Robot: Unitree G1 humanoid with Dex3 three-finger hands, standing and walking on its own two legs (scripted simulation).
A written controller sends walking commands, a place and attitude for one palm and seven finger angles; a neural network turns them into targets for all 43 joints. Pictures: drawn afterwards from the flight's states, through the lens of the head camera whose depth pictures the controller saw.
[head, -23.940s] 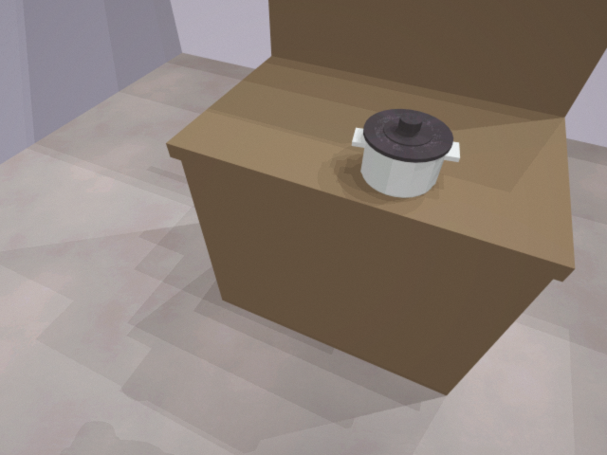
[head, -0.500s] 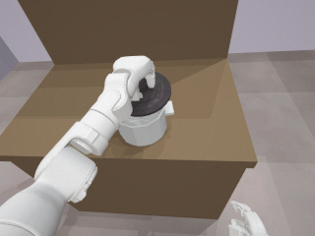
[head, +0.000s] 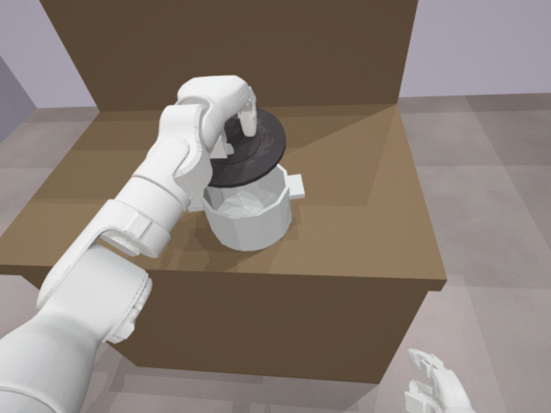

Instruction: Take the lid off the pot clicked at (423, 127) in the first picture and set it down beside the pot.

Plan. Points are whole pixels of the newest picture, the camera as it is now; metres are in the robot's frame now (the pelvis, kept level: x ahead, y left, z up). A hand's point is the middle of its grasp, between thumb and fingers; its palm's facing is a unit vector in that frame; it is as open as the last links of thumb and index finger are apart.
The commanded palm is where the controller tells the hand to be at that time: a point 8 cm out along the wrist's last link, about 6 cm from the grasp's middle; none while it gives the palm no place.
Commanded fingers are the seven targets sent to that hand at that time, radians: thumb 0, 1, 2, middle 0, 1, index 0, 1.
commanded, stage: lift the lid straight up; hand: left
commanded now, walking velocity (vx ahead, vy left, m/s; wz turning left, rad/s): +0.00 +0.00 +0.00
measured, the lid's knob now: (228, 132) +0.48 +0.08 +0.18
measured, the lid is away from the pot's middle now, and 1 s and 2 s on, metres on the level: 0.01 0.03 0.14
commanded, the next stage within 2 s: move the lid sideways beside the pot in 0.76 s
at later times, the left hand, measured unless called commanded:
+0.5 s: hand (221, 101) +0.46 +0.07 +0.24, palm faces -0.10 -0.01 -0.99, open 6.9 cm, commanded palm +0.43 +0.08 +0.32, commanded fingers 0.00 0.63 1.02 -0.95 -1.00 -0.98 -1.02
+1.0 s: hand (220, 90) +0.46 +0.07 +0.26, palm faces -0.06 -0.03 -1.00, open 6.9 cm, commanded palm +0.43 +0.09 +0.33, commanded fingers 0.00 0.63 1.02 -0.95 -1.00 -0.98 -1.02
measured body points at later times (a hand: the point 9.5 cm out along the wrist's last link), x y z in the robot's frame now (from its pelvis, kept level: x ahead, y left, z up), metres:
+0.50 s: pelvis +0.00 +0.02 +0.00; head +0.01 -0.03 +0.45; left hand +0.46 +0.07 +0.30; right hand +0.16 -0.22 -0.12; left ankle +0.01 +0.08 -0.74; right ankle +0.00 -0.10 -0.74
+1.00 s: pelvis +0.00 +0.02 +0.00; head +0.02 -0.03 +0.45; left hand +0.46 +0.07 +0.31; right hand +0.18 -0.21 -0.12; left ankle +0.01 +0.08 -0.74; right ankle +0.00 -0.10 -0.74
